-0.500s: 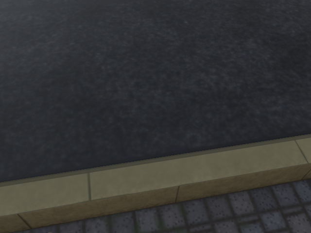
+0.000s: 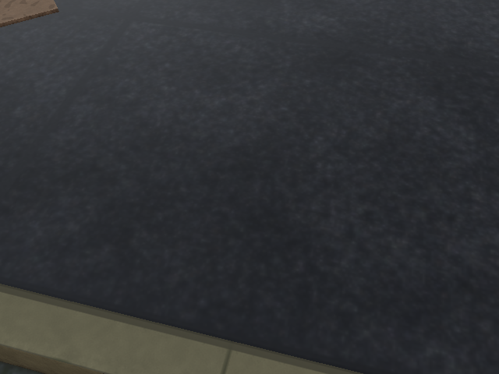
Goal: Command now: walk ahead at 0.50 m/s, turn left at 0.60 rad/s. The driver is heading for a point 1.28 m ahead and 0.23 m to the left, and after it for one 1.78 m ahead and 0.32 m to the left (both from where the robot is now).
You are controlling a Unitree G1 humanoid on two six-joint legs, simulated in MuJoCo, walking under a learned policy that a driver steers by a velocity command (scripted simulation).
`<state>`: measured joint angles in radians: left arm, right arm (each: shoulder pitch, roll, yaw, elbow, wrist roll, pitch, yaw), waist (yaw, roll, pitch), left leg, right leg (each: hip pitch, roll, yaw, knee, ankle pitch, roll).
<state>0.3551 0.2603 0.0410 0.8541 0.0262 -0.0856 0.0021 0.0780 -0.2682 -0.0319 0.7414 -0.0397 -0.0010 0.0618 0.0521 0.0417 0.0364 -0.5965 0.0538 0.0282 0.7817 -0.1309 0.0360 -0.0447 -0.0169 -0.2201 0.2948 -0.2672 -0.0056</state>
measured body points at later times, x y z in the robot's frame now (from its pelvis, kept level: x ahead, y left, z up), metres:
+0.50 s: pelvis +0.23 +0.04 +0.01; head +0.27 +0.06 +0.45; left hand +0.45 +0.25 -0.05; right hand +0.21 -0.22 -0.12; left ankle +0.11 +0.09 -0.74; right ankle +0.39 -0.04 -0.46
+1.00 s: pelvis +0.53 +0.09 +0.17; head +0.57 +0.09 +0.62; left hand +0.41 +0.30 +0.04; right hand +0.82 +0.00 +0.09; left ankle +0.67 +0.25 -0.51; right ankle +0.45 -0.02 -0.57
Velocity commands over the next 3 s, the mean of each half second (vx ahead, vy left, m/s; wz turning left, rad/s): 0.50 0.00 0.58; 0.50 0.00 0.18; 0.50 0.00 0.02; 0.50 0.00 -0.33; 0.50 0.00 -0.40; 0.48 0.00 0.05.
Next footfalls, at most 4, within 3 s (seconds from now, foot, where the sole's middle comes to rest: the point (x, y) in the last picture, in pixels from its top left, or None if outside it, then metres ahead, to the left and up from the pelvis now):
0.10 left None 0.15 0.09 -0.78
0.60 right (281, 343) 0.49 -0.01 -0.61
1.12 left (191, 250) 0.72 0.24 -0.61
1.64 right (224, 150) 1.09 0.18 -0.61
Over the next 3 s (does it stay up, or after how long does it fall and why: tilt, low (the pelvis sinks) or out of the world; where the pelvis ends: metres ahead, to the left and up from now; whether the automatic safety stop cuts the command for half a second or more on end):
stays up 1.59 0.23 0.17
